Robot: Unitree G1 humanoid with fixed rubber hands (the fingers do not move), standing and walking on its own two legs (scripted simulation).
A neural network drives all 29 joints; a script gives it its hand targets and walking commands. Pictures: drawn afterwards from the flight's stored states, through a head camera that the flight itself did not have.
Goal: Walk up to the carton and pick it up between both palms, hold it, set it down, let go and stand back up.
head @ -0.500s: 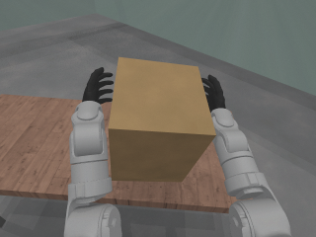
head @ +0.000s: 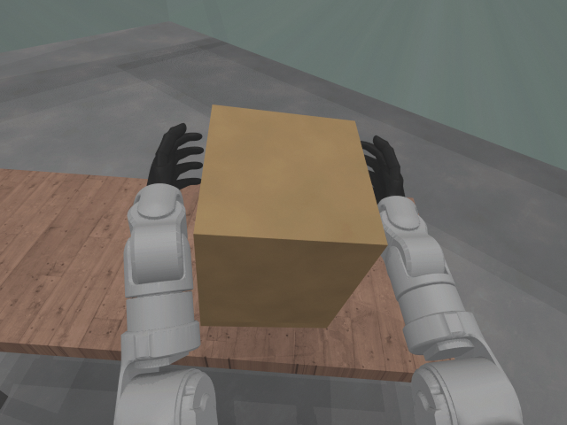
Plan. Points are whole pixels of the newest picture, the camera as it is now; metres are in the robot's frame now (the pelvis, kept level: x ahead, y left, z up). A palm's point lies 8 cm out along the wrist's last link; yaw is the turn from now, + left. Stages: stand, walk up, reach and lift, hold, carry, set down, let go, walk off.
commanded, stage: hold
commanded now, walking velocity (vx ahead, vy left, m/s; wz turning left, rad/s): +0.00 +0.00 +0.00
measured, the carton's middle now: (275, 227) +0.36 +0.01 +0.12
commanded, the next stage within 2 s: none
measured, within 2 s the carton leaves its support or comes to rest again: neither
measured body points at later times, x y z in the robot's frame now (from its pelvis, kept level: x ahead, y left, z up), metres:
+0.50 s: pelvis +0.00 +0.00 +0.00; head -0.05 +0.03 +0.45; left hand +0.36 +0.15 +0.20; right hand +0.37 -0.14 +0.18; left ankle +0.01 +0.13 -0.75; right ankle +0.02 -0.11 -0.75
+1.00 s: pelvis +0.00 +0.00 +0.00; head -0.05 +0.02 +0.45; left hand +0.37 +0.15 +0.20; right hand +0.37 -0.14 +0.18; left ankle +0.01 +0.13 -0.75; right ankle +0.02 -0.11 -0.75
